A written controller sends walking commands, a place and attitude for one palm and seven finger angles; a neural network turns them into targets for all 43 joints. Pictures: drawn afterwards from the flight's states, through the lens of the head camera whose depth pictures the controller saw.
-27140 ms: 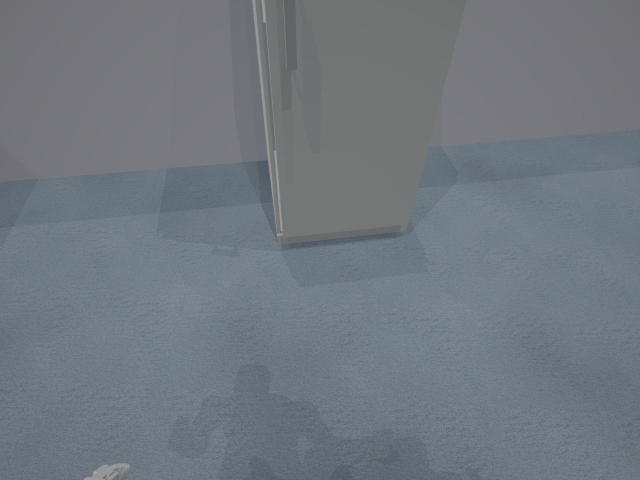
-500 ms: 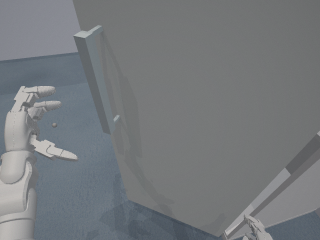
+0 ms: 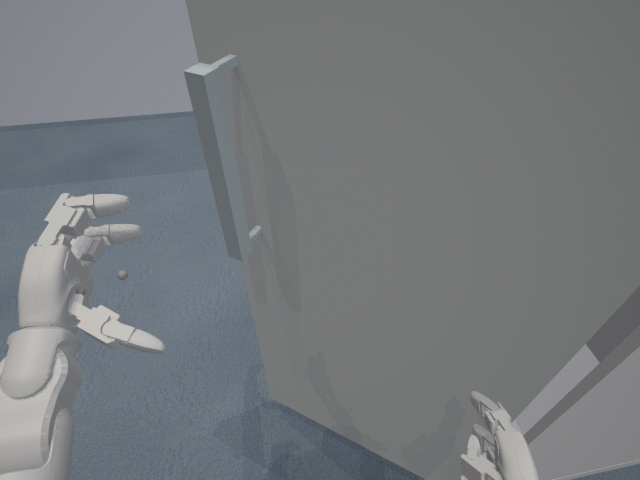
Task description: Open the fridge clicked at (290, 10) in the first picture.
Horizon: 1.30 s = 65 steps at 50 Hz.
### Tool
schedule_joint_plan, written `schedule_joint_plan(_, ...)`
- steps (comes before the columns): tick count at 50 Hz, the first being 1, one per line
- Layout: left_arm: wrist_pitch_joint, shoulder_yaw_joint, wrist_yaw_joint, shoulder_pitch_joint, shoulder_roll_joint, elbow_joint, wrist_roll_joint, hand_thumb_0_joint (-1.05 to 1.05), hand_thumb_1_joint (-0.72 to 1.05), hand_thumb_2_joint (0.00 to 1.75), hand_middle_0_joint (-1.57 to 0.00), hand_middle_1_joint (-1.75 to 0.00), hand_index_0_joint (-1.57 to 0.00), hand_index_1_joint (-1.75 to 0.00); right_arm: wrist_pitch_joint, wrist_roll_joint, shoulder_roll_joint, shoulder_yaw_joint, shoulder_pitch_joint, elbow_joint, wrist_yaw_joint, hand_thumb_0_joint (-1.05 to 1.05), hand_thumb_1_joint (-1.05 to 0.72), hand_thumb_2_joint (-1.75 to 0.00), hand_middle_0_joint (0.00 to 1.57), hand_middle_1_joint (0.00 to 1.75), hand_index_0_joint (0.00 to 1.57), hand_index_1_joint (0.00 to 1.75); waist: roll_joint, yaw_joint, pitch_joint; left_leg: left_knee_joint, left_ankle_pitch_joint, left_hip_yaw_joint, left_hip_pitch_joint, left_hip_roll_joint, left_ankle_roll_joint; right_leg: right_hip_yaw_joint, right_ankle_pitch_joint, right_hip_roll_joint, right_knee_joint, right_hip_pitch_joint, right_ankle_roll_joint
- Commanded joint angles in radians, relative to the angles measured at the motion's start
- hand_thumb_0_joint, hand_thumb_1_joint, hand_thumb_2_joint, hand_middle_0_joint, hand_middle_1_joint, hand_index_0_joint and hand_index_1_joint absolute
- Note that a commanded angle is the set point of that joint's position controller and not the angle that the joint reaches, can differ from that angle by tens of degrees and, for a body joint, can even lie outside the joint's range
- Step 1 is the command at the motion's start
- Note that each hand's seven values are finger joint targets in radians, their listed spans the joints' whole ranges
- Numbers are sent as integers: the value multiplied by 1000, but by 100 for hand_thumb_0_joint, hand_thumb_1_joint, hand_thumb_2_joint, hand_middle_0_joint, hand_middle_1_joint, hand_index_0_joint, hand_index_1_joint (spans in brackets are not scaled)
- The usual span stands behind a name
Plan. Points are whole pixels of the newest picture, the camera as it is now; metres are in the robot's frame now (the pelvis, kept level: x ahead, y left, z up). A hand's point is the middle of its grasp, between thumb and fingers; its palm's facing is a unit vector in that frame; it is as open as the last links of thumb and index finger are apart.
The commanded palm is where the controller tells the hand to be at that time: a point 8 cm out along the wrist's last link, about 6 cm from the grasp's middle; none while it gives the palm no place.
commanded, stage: draw the hand back to the body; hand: left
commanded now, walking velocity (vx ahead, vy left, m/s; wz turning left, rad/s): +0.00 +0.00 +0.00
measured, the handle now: (235, 170) +0.44 +0.18 +0.18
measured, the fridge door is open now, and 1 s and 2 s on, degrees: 53 53 53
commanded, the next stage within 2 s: step back with the hand held close in 1.54 s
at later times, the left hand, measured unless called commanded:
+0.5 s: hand (116, 293) +0.24 +0.25 +0.16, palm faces +0.27 -0.95 -0.12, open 14.5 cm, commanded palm +0.19 +0.29 +0.18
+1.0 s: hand (92, 292) +0.23 +0.27 +0.17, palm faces +0.42 -0.83 -0.36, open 10.4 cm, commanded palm +0.18 +0.31 +0.18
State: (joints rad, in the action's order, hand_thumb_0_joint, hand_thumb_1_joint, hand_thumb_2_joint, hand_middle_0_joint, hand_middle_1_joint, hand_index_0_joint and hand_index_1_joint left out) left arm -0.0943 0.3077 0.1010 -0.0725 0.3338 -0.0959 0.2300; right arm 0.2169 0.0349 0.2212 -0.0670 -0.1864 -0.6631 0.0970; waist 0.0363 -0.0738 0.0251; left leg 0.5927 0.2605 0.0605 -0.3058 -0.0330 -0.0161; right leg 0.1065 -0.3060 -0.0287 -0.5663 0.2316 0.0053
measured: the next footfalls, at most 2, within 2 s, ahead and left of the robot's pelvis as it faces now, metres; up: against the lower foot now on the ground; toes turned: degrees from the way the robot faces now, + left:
none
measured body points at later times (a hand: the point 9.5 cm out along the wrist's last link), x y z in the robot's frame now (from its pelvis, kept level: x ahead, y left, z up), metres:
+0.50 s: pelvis +0.02 -0.01 +0.00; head -0.02 -0.03 +0.45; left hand +0.22 +0.30 +0.17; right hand +0.21 -0.24 -0.05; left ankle +0.04 +0.11 -0.73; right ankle +0.00 -0.11 -0.73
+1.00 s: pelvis +0.03 +0.01 +0.01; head +0.01 +0.00 +0.46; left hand +0.21 +0.31 +0.19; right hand +0.21 -0.21 -0.07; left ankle +0.04 +0.11 -0.73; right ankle +0.00 -0.11 -0.73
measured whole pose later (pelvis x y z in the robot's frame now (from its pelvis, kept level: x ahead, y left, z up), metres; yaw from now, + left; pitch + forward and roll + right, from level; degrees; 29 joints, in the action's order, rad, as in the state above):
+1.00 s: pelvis +0.03 +0.01 +0.01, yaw -2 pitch -4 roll +0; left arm -0.09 0.31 -0.11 -0.42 0.35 -0.37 0.07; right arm 0.18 -0.01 0.21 -0.03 -0.21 -0.67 0.07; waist 0.04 -0.07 0.00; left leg 0.48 0.27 0.10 -0.16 -0.01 -0.03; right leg 0.07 -0.29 -0.04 -0.45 0.09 -0.02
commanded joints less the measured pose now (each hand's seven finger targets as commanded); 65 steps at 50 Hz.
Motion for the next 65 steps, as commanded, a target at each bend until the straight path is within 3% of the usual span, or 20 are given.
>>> schedule_joint_plan(1,123,127,71,369,240,-192,127,0,-55,20,-25,-115,-25,-115,75,40,134,39,165,160,63,0,-90,-90,20,30,20,30,60,16,169,-138,23,-74,154,13,-5,-70,20,6,166,14,3)
schedule_joint_plan(5,252,113,110,277,238,-245,127,0,-55,20,-25,-115,-25,-115,100,47,128,28,170,187,67,0,-90,-90,20,30,20,30,48,-2,170,-138,-91,-79,178,15,-16,-54,123,1,157,-10,2)
schedule_joint_plan(10,238,198,74,114,246,-285,136,0,-55,20,-25,-115,-25,-115,113,38,132,41,151,181,40,0,-90,-90,20,30,20,30,-63,-10,149,-112,-170,-63,167,13,-15,-44,206,5,145,-11,-7)
schedule_joint_plan(14,248,211,68,55,232,-296,144,0,-55,20,-25,-115,-25,-115,115,41,135,48,150,178,33,0,-90,-90,20,30,20,30,-35,-7,105,-105,-163,-51,157,13,-14,-51,204,-1,149,11,-10)
schedule_joint_plan(17,269,181,69,110,232,-322,127,0,-55,20,-25,-115,-25,-115,115,42,132,45,145,181,38,0,-90,-90,20,30,20,30,51,3,57,-109,-116,-54,155,16,-13,-56,136,0,160,52,-8)
schedule_joint_plan(19,266,184,69,116,253,-375,118,0,-51,22,-25,-113,-25,-113,119,39,136,50,141,187,44,0,-90,-90,20,30,20,30,46,6,91,-94,-138,-53,168,15,-18,-65,162,-4,158,38,-10)
schedule_joint_plan(22,237,170,77,146,254,-445,117,0,-41,27,-25,-107,-25,-107,141,35,133,45,131,192,51,0,-90,-90,20,30,20,30,87,8,126,-91,-140,-67,198,15,-18,-59,160,0,148,37,-7)
schedule_joint_plan(23,225,186,79,130,272,-451,122,0,-37,29,-24,-104,-24,-104,145,32,138,45,132,181,54,0,-90,-90,20,30,20,30,44,11,135,-79,-157,-66,196,10,-20,-65,187,-2,152,22,-9)
schedule_joint_plan(24,135,212,-75,86,371,-483,-54,0,-33,31,-24,-102,-24,-102,133,-16,147,70,117,163,27,0,-90,-90,20,30,20,30,49,-17,45,-70,-144,-45,122,1,-20,-96,180,-28,222,51,-1)
schedule_joint_plan(25,102,136,-127,-33,239,-412,-70,0,-30,32,-24,-100,-24,-100,130,-20,134,65,99,154,13,0,-90,-90,20,30,20,30,14,4,29,-73,-135,-43,122,-4,-17,-81,177,-37,209,56,4)
schedule_joint_plan(26,89,118,-148,-115,205,-371,-73,0,-26,34,-24,-98,-24,-98,121,-16,131,64,95,157,6,0,-90,-90,20,30,20,30,-45,0,14,-82,-116,-51,116,-10,-14,-74,152,-33,199,58,3)
schedule_joint_plan(28,48,131,-178,-135,229,-371,-98,0,-19,37,-24,-94,-24,-94,90,-18,137,77,104,151,1,0,-90,-90,20,30,20,30,-69,-4,33,-92,-103,-39,123,-16,-20,-86,132,-38,206,32,3)
schedule_joint_plan(32,-24,138,-213,-110,243,-440,-129,0,-4,44,-23,-85,-23,-85,70,-22,127,80,108,153,-1,0,-90,-90,20,30,20,30,55,3,94,-125,-77,-33,181,-13,-20,-80,89,-35,190,7,7)
schedule_joint_plan(40,-56,109,-233,-137,217,-438,-153,0,25,58,-22,-68,-22,-68,39,-30,128,82,114,150,7,0,-90,-90,20,30,20,30,7,6,46,-177,-122,-52,205,-21,-23,-64,126,-19,194,-21,9)
schedule_joint_plan(46,-59,114,-227,-260,197,-472,-157,0,47,69,-22,-55,-22,-55,20,-34,120,85,108,161,-7,0,-90,-90,20,30,20,30,35,-8,57,-191,-237,-64,221,-32,-9,-55,213,-15,168,-72,17)
schedule_joint_plan(48,-57,139,-225,-293,214,-470,-156,0,54,73,-21,-51,-21,-51,8,-34,126,88,109,162,-9,0,-90,-90,20,30,20,30,8,-14,55,-191,-265,-61,213,-35,-8,-54,233,-14,172,-88,19)
schedule_joint_plan(53,-53,162,-224,-308,227,-499,-156,0,72,81,-21,-41,-21,-41,-11,-34,123,90,104,174,-10,0,-90,-90,20,30,20,30,16,-11,40,-187,-279,-56,211,-41,-4,-54,247,-14,182,-85,18)
schedule_joint_plan(56,-51,144,-225,-295,208,-523,-159,0,83,87,-20,-34,-20,-34,-14,-32,118,89,99,178,-12,0,-90,-90,20,30,20,30,69,-5,48,-187,-283,-59,226,-42,2,-55,235,-15,180,-76,18)
schedule_joint_plan(58,-48,152,-229,-300,218,-527,-159,0,90,90,-20,-30,-20,-30,-14,-35,123,91,98,179,-10,0,-90,-90,20,30,20,30,48,-6,46,-189,-275,-60,222,-42,0,-52,234,-14,187,-84,20)
schedule_joint_plan(65,-38,132,-239,-278,209,-530,-165,0,90,90,-20,-30,-20,-30,-14,-37,124,89,96,177,-7,0,-90,-90,20,30,20,30,53,-1,47,-195,-230,-67,222,-36,-1,-54,204,-15,192,-79,19)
